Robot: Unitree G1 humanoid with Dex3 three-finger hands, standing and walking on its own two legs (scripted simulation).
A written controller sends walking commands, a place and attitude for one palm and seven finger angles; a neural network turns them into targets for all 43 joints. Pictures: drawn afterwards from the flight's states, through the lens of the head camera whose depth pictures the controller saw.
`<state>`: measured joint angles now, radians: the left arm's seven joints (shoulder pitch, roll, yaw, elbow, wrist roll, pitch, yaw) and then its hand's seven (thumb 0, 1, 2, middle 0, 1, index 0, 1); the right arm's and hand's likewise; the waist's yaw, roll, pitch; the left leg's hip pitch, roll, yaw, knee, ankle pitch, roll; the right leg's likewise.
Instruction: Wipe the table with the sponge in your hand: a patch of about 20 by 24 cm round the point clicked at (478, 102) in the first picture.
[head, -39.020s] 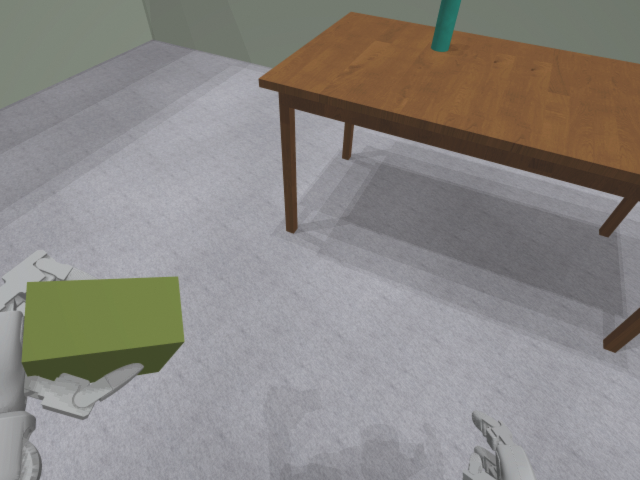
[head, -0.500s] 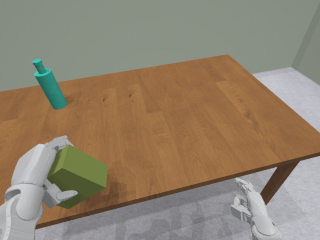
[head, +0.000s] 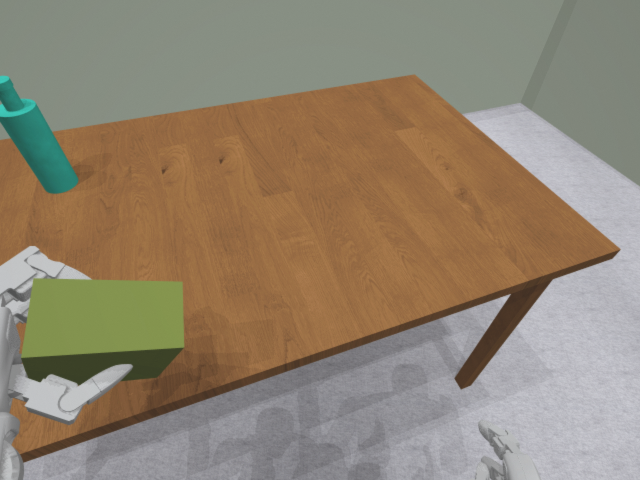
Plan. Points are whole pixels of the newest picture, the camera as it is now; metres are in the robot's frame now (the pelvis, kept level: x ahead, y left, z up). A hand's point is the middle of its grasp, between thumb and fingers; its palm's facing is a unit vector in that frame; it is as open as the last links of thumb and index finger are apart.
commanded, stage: step back with the hand held close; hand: left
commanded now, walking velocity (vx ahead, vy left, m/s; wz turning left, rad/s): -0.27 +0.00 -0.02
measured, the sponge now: (127, 335) +0.22 +0.21 +0.14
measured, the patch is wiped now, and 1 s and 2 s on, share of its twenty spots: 1.00 1.00 1.00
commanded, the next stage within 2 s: stop stepping back and stand still in 0.70 s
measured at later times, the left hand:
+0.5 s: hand (26, 419) +0.13 +0.23 +0.18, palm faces +0.38 -0.87 -0.31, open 10.1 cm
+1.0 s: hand out of the picture +0.00 +0.22 +0.18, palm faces +0.36 -0.82 -0.45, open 10.1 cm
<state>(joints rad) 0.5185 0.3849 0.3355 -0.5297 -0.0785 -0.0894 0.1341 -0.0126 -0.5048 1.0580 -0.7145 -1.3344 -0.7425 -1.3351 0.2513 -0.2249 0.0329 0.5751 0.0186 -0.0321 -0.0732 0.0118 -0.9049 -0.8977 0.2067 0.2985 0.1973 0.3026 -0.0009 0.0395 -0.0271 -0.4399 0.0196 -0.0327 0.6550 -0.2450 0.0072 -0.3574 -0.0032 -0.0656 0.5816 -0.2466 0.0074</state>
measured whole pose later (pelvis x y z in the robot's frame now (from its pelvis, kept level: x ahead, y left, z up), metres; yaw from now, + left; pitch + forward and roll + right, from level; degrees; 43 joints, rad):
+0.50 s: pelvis -0.07 +0.00 +0.00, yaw +2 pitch +1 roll -3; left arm 0.43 0.34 0.27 -0.55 -0.05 -0.15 0.12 -0.01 -0.51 1.06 -0.72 -1.33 -0.74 -1.34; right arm 0.18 -0.19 0.03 0.60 0.02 -0.06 -0.05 0.01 -0.90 -0.90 0.21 0.30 0.20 0.30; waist 0.03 0.02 0.00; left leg -0.56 0.01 -0.04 0.91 -0.36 -0.02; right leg -0.29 0.06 -0.02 0.56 -0.29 -0.02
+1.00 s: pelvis -0.21 -0.01 -0.01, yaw +1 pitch -3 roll -2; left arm 0.49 0.41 0.36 -0.58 -0.04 -0.12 0.13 -0.01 -0.51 1.06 -0.72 -1.33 -0.74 -1.33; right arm 0.23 -0.20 0.02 0.58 0.02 -0.09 -0.03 0.01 -0.90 -0.90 0.21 0.30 0.20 0.30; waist -0.02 0.05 0.06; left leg -0.45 0.10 -0.02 0.83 -0.40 -0.02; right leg -0.35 0.04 -0.08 0.61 -0.20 -0.03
